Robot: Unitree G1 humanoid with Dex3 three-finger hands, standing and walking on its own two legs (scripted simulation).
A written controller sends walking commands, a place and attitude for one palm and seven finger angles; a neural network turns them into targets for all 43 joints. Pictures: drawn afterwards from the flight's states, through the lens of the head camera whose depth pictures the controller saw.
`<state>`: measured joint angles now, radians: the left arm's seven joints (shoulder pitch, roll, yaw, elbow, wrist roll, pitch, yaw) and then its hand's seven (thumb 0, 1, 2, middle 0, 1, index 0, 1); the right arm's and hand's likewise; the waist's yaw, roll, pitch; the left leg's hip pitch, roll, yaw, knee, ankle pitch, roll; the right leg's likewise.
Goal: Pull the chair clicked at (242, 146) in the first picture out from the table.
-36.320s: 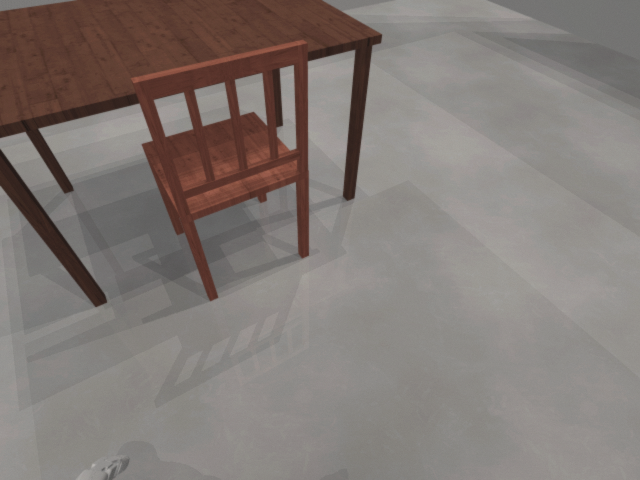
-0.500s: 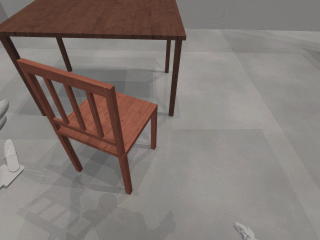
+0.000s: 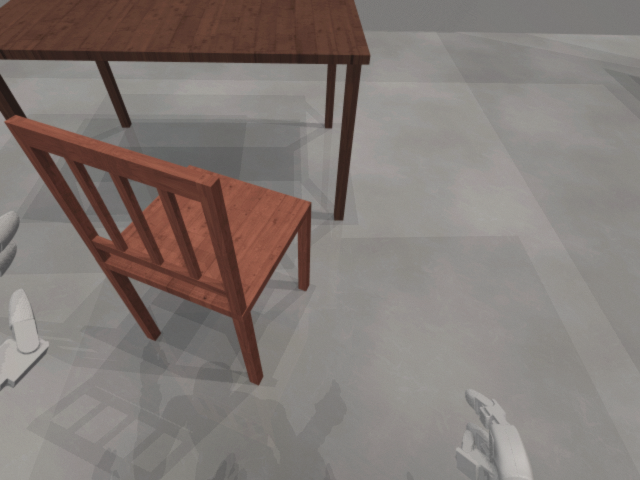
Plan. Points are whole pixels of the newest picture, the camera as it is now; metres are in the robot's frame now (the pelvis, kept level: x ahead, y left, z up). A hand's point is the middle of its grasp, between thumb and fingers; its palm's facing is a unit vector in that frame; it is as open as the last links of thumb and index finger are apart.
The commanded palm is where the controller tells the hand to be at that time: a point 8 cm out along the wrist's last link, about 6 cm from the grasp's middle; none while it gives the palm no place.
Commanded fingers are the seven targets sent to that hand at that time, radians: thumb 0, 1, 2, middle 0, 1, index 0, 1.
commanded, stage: stop stepping back and stand still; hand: left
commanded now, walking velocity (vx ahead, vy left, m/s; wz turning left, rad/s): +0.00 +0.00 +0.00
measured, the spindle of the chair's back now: (139, 221) +0.59 +0.39 -0.11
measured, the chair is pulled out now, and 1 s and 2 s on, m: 0.46 0.46 0.46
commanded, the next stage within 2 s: let the arm hang, fingers relaxed in 0.12 s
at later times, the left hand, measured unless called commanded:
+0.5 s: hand out of the picture +0.06 +0.18 -0.16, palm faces -0.03 -0.98 -0.18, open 7.4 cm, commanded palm none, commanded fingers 0.00 0.90 0.90 -0.20 -0.30 -0.20 -0.30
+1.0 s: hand out of the picture -0.05 +0.18 -0.17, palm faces +0.03 -0.97 -0.23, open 7.3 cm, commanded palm none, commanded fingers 0.00 0.90 0.90 -0.20 -0.30 -0.20 -0.30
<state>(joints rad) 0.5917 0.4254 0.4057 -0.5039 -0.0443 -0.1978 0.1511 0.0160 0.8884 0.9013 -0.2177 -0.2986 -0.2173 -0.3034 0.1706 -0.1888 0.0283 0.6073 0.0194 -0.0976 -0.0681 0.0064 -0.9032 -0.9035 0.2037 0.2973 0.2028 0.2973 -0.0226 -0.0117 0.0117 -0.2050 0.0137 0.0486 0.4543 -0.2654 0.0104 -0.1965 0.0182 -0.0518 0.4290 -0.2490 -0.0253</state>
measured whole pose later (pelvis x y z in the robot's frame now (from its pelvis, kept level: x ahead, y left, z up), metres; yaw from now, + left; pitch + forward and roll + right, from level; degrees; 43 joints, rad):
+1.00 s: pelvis -0.03 -0.01 +0.00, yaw +1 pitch -1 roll +0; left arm 0.30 0.16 0.00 1.13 0.01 0.00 0.02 0.01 0.91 0.90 -0.20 -0.30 -0.20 -0.30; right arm 0.31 -0.14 0.01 1.11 -0.01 0.02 -0.02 0.00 -0.91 -0.90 0.20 0.30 0.20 0.30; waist -0.01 0.04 0.03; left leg -0.18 0.01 0.04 0.39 -0.19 0.01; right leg -0.18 0.01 -0.06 0.39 -0.19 -0.04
